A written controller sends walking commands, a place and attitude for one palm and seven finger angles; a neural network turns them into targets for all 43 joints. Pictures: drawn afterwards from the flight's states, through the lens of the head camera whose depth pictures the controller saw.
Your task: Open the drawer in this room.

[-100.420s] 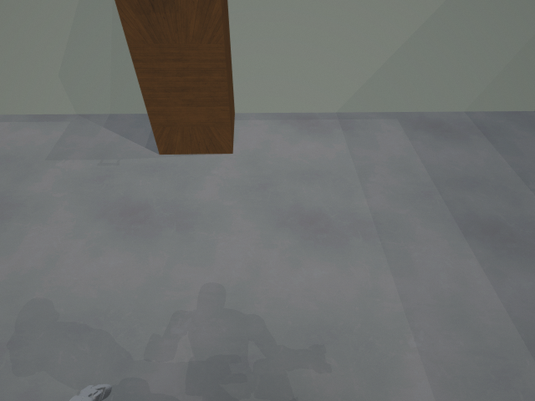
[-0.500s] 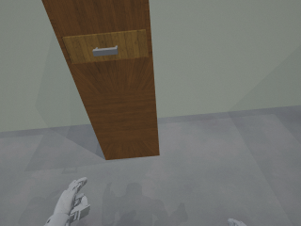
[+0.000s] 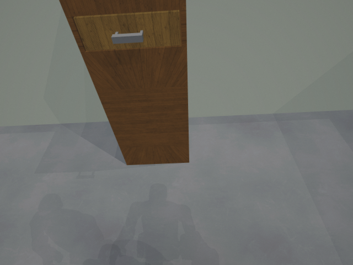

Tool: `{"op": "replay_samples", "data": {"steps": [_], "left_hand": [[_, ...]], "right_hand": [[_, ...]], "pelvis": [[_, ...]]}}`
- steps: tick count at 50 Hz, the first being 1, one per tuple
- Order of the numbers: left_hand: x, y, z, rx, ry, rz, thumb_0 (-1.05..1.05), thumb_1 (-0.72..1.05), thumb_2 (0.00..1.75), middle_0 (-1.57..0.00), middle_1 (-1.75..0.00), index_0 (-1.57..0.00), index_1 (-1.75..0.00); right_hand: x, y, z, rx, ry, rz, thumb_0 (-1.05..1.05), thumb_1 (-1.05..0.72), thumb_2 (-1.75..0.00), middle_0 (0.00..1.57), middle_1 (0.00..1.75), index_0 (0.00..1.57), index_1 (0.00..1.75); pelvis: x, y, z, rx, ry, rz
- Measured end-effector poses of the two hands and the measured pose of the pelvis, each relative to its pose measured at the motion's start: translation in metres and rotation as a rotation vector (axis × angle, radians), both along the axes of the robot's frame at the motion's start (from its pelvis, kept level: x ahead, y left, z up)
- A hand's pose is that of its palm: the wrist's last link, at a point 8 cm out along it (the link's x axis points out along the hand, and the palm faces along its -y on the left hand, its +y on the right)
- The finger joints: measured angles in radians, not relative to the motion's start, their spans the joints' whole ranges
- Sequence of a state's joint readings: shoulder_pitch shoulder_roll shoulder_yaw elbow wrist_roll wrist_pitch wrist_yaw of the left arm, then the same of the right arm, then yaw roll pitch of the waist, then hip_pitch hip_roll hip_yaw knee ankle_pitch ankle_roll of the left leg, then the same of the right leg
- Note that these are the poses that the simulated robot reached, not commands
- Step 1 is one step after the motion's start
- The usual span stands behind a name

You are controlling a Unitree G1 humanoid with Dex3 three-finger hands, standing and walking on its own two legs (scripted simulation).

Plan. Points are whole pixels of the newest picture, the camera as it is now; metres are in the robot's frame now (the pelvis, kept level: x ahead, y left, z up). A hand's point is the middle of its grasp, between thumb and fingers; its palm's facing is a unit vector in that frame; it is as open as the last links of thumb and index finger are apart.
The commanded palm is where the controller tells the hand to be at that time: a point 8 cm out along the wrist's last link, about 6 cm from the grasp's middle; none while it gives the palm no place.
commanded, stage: let the arm hang, fingers relaxed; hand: left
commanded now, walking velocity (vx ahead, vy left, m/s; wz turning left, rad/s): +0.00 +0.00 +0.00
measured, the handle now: (128, 35) +0.85 +0.22 +0.14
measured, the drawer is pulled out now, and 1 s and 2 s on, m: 0.00 0.00 0.00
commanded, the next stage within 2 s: look to check the result in 0.42 s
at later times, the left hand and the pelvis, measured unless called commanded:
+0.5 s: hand out of the picture +0.01 +0.18 -0.17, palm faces +0.01 -0.98 -0.22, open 7.3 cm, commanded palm none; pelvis +0.00 -0.01 +0.00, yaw +0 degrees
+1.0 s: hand out of the picture +0.02 +0.19 -0.16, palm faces +0.00 -0.97 -0.25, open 7.4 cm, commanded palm none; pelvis +0.00 -0.01 +0.00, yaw +0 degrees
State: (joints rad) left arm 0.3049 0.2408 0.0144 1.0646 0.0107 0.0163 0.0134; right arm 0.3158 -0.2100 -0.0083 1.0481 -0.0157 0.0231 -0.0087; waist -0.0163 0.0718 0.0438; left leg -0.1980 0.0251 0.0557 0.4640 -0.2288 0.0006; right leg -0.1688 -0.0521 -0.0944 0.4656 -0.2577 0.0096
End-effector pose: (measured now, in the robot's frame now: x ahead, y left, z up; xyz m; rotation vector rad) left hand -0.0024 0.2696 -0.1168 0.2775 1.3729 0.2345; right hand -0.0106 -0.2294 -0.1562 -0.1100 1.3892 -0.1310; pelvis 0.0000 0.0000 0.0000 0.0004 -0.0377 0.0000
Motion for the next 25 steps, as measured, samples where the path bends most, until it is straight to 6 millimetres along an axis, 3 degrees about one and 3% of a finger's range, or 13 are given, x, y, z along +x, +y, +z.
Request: {"op": "replay_samples", "data": {"steps": [7,15,25], "left_hand": [[0.017,-0.023,-0.006,-0.05,-0.057,-0.023,0.0,0.91,0.9,-0.2,-0.3,-0.2,-0.3],[0.022,-0.049,-0.017,-0.123,-0.064,-0.027,0.0,0.91,0.9,-0.2,-0.3,-0.2,-0.3],[0.005,-0.045,-0.019,-0.116,-0.01,0.0,0.0,0.91,0.9,-0.2,-0.3,-0.2,-0.3]], "right_hand": [[0.013,0.005,0.0,0.019,-0.043,0.006,0.01,-0.91,-0.9,0.2,0.3,0.21,0.3],[0.003,-0.01,0.009,-0.028,-0.02,-0.006,0.01,-0.91,-0.9,0.2,0.3,0.2,0.3],[-0.012,-0.018,0.013,-0.053,0.033,-0.013,0.01,-0.91,-0.9,0.2,0.3,0.2,0.3]], "pelvis": [[-0.004,-0.003,0.002,0.005,-0.009,-0.005],[-0.005,-0.007,0.003,0.004,-0.007,-0.007],[-0.004,-0.01,0.004,0.0,-0.006,-0.002]]}}
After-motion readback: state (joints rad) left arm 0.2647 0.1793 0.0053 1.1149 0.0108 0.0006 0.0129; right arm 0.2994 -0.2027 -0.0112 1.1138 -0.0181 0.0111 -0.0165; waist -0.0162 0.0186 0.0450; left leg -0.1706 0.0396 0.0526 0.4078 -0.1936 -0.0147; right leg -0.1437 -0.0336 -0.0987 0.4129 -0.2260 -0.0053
